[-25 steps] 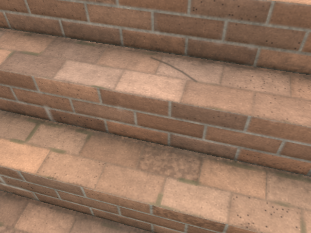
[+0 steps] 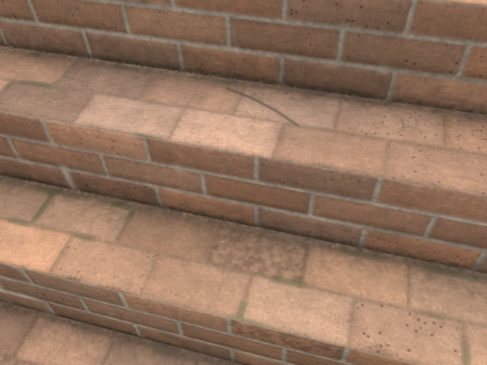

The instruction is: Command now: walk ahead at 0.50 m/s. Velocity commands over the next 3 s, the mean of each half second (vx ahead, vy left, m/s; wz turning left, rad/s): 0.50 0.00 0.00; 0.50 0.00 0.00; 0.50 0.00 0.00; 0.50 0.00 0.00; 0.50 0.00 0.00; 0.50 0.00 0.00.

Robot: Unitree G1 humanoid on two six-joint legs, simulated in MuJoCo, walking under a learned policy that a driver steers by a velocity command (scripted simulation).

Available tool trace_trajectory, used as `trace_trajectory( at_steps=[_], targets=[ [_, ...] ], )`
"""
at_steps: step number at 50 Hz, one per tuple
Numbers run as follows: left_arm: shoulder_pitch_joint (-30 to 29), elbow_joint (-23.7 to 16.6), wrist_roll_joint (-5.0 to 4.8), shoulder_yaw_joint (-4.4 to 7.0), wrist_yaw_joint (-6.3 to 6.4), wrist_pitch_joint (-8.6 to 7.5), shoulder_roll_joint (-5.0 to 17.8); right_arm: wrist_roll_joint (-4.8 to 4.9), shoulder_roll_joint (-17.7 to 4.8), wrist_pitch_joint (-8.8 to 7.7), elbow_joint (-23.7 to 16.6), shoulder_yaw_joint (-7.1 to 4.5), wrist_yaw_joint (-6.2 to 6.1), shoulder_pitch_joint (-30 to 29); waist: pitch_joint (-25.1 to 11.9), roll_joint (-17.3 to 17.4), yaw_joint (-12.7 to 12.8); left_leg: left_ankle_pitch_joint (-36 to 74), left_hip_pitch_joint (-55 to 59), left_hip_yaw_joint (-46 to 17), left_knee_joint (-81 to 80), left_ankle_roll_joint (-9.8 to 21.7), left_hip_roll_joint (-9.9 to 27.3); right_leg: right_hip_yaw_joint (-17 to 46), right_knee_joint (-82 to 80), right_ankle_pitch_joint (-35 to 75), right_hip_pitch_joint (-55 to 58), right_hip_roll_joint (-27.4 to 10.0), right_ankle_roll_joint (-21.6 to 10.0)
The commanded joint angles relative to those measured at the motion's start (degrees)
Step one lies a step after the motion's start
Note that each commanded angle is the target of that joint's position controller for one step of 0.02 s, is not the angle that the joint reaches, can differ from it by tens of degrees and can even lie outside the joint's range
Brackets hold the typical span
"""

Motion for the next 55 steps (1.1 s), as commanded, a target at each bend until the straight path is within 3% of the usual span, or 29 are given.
trace_trajectory(
  at_steps=[1,3,7,8,11,12,16,17,20,55],
  targets=[
    [-1.2,-2.6,-0.28,1.05,0.15,-0.66,6.2,0.24,-5.5,-0.73,-3.3,-1.11,-0.12,-2.1,-5.7,-0.9,0.1,8.0,0.9,-6.8,-1.2,0.5,9.0,7.5,-0.7,12.4,2.6,-10.6,-0.9],
    [-2.8,-3.0,0.15,0.99,0.10,-0.66,6.1,-0.05,-5.4,-0.71,-3.7,-1.12,-0.11,-3.7,-2.5,-0.9,-0.1,9.1,-0.4,-6.9,-0.5,0.7,9.0,7.9,-0.1,14.3,1.4,-10.6,-1.0],
    [-1.5,-2.7,-0.28,0.95,0.09,-0.72,6.3,0.27,-5.6,-0.69,-3.4,-1.11,-0.10,-2.3,-5.9,-0.9,0.0,7.4,0.8,-6.7,-1.2,0.3,9.1,7.7,-0.8,12.3,2.6,-10.5,-0.9],
    [-3.0,-3.1,0.09,0.91,0.06,-0.74,6.2,0.02,-5.5,-0.70,-3.8,-1.13,-0.10,-3.8,-3.0,-0.9,-0.1,8.8,-0.4,-6.9,-0.4,0.5,9.0,8.0,0.0,14.3,1.6,-10.5,-1.1],
    [-1.6,-2.8,-0.27,0.90,0.08,-0.72,6.5,0.29,-5.7,-0.64,-3.5,-1.14,-0.10,-2.4,-5.9,-0.9,0.0,7.3,0.7,-6.6,-1.2,0.2,9.1,7.8,-0.8,12.4,2.7,-10.4,-0.9],
    [-3.2,-3.2,0.12,0.85,0.03,-0.74,6.3,0.02,-5.6,-0.65,-3.8,-1.14,-0.09,-3.9,-3.0,-0.9,-0.1,8.4,-0.5,-6.8,-0.4,0.4,9.1,8.1,0.0,14.3,1.6,-10.5,-1.1],
    [-1.9,-2.9,-0.24,0.82,0.04,-0.74,6.6,0.30,-5.8,-0.60,-3.5,-1.15,-0.09,-2.7,-5.9,-0.9,0.0,7.0,0.6,-6.6,-1.2,0.0,9.1,8.0,-0.8,12.4,2.7,-10.4,-0.9],
    [-3.4,-3.4,0.13,0.79,0.01,-0.77,6.4,0.05,-5.6,-0.62,-3.9,-1.17,-0.08,-4.1,-3.1,-0.9,-0.2,8.3,-0.5,-6.7,-0.3,0.3,9.1,8.3,0.0,14.5,1.7,-10.4,-1.1],
    [-3.1,-3.4,0.09,0.74,-0.03,-0.83,6.3,0.06,-5.6,-0.60,-3.8,-1.14,-0.09,-3.6,-4.5,-1.0,-0.2,8.0,-0.2,-6.7,-0.1,0.3,9.2,8.3,0.2,14.8,2.1,-10.5,-1.2],
    [-4.1,-4.2,0.07,0.45,-0.05,-0.92,6.5,0.18,-5.7,-0.38,-4.2,-1.55,-0.19,-4.2,-4.7,-1.0,-0.4,6.7,-0.6,-6.5,0.3,-0.5,9.2,9.2,0.4,15.4,2.2,-10.1,-1.3]
  ],
)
